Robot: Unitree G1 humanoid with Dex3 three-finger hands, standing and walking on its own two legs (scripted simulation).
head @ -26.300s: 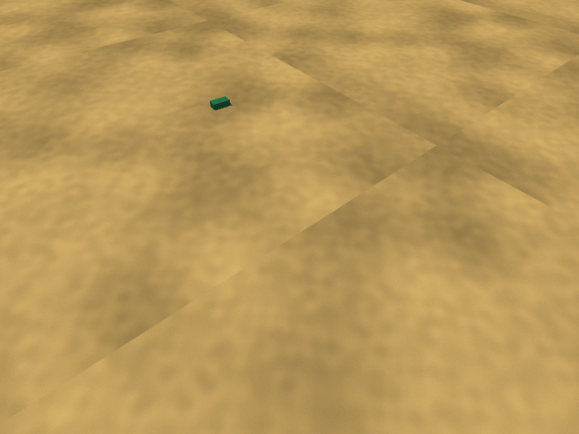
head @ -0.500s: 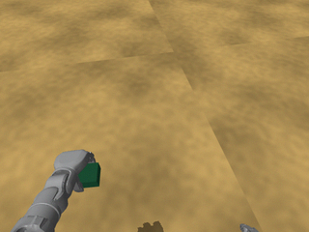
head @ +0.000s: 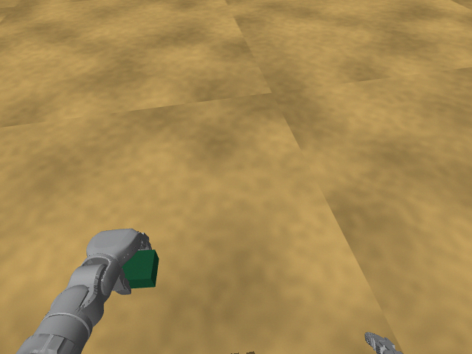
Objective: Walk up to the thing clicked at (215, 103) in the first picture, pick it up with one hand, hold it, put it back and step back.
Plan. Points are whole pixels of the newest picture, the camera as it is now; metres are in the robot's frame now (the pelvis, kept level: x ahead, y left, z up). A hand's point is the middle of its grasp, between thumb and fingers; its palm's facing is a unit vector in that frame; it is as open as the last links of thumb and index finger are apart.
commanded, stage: hold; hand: left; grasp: from above
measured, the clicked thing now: (125, 269) +0.31 +0.23 -0.08
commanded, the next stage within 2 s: crouch in 1.30 s
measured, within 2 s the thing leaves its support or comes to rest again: neither
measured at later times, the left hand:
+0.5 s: hand (121, 272) +0.29 +0.22 -0.03, palm faces -0.45 -0.06 -0.89, open 8.8 cm
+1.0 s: hand (119, 270) +0.29 +0.22 -0.02, palm faces -0.46 -0.06 -0.89, open 8.8 cm
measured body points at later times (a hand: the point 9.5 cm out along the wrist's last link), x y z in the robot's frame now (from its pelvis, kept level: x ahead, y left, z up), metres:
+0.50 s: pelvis -0.01 +0.00 +0.01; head +0.01 -0.03 +0.46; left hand +0.31 +0.22 +0.02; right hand +0.13 -0.26 -0.11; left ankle +0.02 +0.13 -0.72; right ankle +0.02 -0.15 -0.72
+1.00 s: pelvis +0.00 -0.01 +0.01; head +0.01 -0.03 +0.46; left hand +0.31 +0.22 +0.03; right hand +0.15 -0.26 -0.10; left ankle +0.02 +0.13 -0.72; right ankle +0.02 -0.15 -0.72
